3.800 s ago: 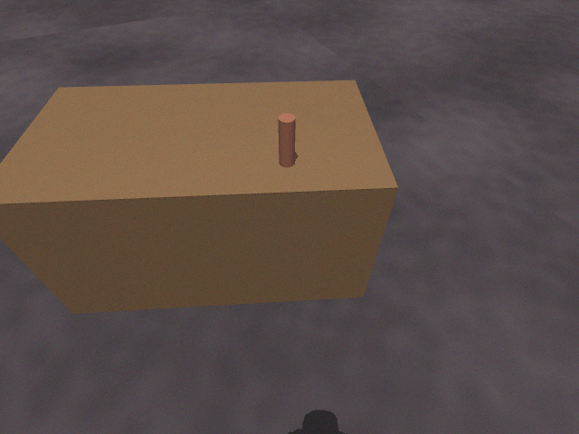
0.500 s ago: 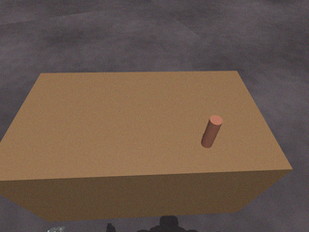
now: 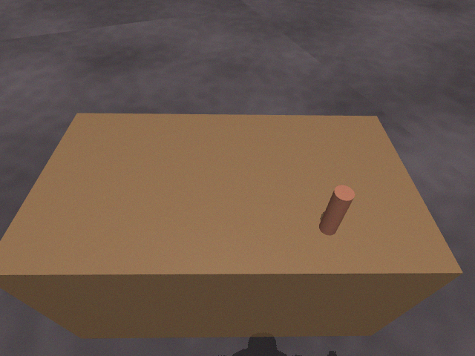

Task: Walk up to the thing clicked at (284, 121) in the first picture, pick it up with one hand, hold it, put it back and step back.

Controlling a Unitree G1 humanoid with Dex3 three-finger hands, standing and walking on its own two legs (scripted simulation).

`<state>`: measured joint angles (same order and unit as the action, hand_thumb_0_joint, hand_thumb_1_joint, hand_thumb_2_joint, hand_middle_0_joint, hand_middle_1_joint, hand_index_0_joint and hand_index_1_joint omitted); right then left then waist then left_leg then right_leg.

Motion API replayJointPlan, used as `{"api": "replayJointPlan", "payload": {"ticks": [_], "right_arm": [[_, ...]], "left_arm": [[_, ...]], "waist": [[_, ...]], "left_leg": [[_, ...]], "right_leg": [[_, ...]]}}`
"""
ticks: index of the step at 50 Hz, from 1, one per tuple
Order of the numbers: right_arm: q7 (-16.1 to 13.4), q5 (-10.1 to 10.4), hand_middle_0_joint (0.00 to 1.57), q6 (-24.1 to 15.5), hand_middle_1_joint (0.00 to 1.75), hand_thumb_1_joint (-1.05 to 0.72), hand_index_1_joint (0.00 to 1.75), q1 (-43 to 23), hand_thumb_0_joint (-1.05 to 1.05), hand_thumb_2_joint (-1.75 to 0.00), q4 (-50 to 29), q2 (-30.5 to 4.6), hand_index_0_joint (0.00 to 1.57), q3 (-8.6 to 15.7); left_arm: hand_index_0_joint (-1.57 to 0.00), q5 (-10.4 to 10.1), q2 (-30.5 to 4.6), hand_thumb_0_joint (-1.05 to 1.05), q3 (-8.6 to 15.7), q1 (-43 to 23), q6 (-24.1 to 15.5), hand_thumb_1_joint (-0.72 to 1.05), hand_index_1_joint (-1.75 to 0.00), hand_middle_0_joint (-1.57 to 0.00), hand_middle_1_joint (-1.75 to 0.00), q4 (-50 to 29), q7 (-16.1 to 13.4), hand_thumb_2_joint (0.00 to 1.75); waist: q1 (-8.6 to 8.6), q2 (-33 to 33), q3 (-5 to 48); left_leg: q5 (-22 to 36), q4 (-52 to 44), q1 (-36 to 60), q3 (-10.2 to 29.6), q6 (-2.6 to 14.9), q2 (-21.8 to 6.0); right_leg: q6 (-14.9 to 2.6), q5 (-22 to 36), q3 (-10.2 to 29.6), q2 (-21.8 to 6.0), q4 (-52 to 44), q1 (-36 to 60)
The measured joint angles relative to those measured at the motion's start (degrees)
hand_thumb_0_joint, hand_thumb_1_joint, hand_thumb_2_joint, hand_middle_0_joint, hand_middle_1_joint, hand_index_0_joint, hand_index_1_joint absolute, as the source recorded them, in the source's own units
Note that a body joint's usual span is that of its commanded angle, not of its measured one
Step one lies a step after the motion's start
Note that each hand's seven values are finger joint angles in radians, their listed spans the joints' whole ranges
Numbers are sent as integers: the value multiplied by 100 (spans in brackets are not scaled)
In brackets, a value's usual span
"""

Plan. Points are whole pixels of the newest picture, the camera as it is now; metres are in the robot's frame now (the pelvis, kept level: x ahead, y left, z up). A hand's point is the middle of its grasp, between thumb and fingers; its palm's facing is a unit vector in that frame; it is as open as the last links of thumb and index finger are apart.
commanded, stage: walk up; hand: right
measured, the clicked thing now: (335, 211) +0.47 -0.22 -0.11
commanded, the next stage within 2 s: stand in 0.02 s
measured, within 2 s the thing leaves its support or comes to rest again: neither
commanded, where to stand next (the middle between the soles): +0.03 -0.01 m, yaw +0 degrees
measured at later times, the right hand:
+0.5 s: hand out of the picture +0.08 -0.25 -0.15, palm faces +0.00 +0.94 -0.33, open 7.4 cm
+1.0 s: hand out of the picture +0.10 -0.25 -0.15, palm faces +0.01 +0.94 -0.34, open 7.4 cm
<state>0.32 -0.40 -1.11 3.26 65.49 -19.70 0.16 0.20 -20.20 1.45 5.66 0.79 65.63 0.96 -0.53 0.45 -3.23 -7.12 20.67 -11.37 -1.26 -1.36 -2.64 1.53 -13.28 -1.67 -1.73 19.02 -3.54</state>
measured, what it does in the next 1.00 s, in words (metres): stands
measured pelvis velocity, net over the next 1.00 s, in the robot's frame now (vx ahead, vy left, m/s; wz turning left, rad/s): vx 0.01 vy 0.00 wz -0.01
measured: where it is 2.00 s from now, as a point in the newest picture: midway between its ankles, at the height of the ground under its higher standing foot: outside the picture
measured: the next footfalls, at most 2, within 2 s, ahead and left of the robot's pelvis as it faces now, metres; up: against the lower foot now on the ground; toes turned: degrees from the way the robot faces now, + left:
none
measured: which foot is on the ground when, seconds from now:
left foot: down 0.00-1.00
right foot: down 0.00-1.00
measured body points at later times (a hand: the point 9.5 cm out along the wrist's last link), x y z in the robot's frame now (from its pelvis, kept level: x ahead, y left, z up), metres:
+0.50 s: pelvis +0.01 +0.01 +0.00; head +0.02 +0.01 +0.45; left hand +0.09 +0.31 -0.13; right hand +0.08 -0.30 -0.13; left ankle +0.05 +0.13 -0.75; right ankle -0.03 -0.14 -0.75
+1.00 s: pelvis +0.01 +0.00 +0.00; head +0.02 +0.01 +0.45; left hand +0.09 +0.30 -0.13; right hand +0.10 -0.30 -0.13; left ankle +0.05 +0.13 -0.75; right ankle -0.03 -0.14 -0.75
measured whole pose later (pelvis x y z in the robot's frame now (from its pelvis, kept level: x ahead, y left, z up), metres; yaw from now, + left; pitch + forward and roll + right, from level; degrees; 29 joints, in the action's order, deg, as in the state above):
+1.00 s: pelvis +0.01 +0.00 +0.00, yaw -1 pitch -2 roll +0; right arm 0.9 -0.4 -0.3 4.6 65.6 -19.9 0.5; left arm 0.5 -20.2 0.0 7.0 -0.6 63.7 0.0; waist 0.1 0.3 -2.5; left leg -8.1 19.9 -9.3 -2.2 -1.1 -2.3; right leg 2.0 -13.7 -0.8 -2.2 17.6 -1.5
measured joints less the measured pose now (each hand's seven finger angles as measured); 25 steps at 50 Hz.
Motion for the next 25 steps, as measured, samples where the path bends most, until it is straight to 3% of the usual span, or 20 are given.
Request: {"api": "replayJointPlan", "payload": {"ticks": [25], "right_arm": [[73, -12, 20, 74, 30, -91, 30, 192, 0, -89, 73, 4, 20, 51]], "left_arm": [[-20, 24, -25, 0, -107, 91, -145, 91, -30, -21, -30, -121, -65, 89]], "waist": [[84, 12, 11]], "left_leg": [[-33, -102, 127, -106, 51, 68]], "right_leg": [[65, -13, 91, -81, -82, 83]]}}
